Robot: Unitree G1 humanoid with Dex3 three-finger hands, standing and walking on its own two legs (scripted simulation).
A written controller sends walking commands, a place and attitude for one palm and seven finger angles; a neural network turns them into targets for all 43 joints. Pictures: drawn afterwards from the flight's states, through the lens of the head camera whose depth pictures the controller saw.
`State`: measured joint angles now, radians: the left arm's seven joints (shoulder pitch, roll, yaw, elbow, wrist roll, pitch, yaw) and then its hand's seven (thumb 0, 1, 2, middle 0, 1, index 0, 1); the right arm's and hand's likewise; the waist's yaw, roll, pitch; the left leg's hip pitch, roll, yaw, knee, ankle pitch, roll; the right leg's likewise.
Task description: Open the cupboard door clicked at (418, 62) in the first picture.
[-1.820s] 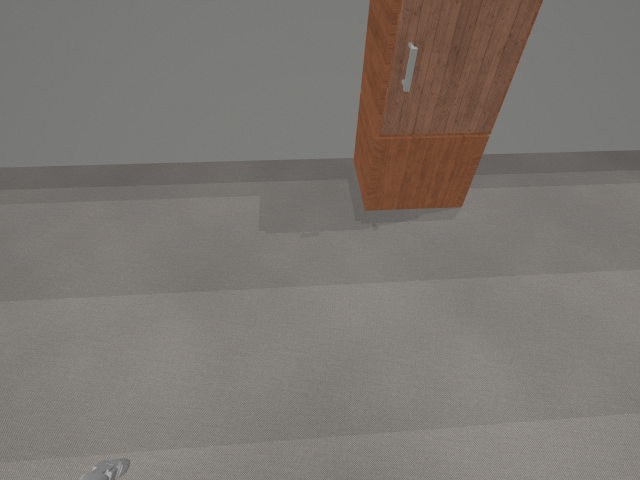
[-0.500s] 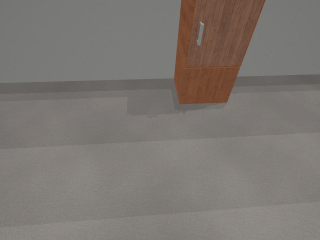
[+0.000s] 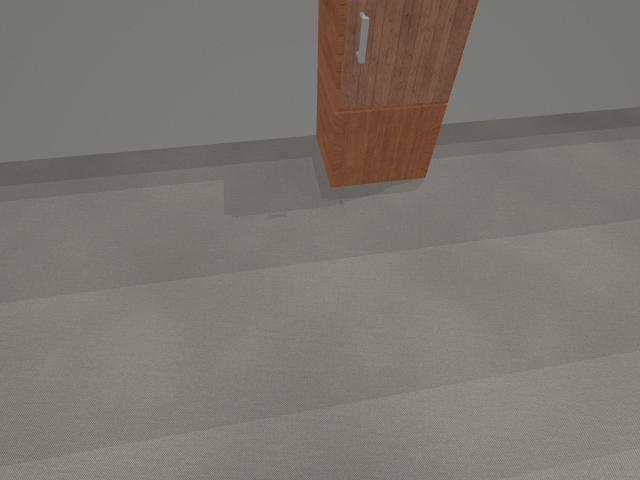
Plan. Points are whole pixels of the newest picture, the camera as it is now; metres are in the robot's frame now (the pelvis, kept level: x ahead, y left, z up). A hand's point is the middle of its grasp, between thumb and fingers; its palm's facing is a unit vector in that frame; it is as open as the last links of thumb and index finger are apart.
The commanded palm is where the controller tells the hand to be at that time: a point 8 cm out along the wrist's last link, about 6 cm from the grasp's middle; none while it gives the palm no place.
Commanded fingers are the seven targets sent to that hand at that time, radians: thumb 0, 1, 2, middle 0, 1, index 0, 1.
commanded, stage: walk to a spot facing it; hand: left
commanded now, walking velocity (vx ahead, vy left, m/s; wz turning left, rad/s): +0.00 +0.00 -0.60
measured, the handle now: (361, 38) +1.39 -0.04 -0.07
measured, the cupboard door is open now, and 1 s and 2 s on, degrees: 0 0 0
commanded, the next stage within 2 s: none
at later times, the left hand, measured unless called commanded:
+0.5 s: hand out of the picture +0.06 +0.18 -0.15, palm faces -0.16 -0.97 -0.21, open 7.4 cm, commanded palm none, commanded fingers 0.00 0.90 0.90 -0.20 -0.30 -0.20 -0.30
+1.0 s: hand (245, 323) +0.39 +0.17 -0.17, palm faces -0.50 -0.85 -0.15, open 7.4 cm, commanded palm none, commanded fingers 0.00 0.90 0.90 -0.20 -0.30 -0.20 -0.30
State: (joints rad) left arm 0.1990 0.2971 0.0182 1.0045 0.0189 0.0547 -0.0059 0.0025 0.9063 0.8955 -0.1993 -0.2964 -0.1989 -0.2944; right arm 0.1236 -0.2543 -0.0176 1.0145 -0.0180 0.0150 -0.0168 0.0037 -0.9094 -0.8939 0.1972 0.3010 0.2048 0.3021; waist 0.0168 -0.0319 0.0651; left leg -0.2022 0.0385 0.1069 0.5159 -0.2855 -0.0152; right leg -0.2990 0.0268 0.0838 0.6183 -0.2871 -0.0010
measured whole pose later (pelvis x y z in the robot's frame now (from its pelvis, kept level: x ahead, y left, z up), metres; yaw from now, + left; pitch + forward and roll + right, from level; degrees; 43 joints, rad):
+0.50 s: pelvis +0.04 -0.01 +0.01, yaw -15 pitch +2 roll +0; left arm 0.41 0.18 0.05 0.99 0.03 -0.03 -0.01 0.00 0.90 0.90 -0.20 -0.30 -0.20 -0.30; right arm 0.17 -0.26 -0.07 0.95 -0.03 0.01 0.01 0.01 -0.91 -0.89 0.19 0.30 0.20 0.30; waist 0.05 0.01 -0.01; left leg -0.48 0.08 -0.01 0.90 -0.29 -0.07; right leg -0.18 0.10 0.15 0.35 -0.20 -0.05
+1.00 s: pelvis +0.22 +0.04 +0.01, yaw -33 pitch -1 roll -3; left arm 0.21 0.25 0.11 0.96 0.04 0.04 -0.03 0.00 0.91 0.90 -0.19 -0.30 -0.19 -0.29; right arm 0.49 -0.13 -0.01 1.07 -0.02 -0.08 -0.04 0.00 -0.92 -0.89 0.19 0.30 0.20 0.30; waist -0.02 -0.05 0.01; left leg 0.02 0.03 0.27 0.34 -0.36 0.05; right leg -0.69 -0.03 0.00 1.24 -0.11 0.01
